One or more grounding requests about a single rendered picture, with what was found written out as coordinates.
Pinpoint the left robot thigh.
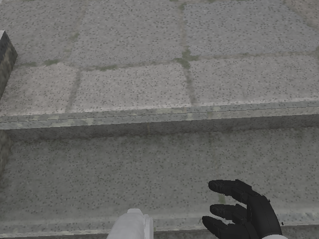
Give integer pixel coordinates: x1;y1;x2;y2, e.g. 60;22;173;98
107;212;154;239

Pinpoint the right robot hand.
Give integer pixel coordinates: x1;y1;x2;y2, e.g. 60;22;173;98
201;179;284;239

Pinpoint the robot left shin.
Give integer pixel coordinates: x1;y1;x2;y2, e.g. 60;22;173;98
115;208;144;223

